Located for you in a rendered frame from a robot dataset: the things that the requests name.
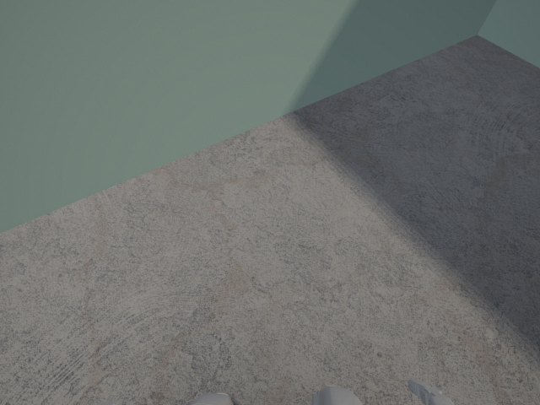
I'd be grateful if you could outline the robot right hand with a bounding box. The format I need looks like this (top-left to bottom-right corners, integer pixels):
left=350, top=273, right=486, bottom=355
left=408, top=379, right=455, bottom=405

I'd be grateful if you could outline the right robot thigh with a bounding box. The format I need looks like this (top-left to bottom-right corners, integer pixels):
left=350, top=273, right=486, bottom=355
left=311, top=386, right=363, bottom=405

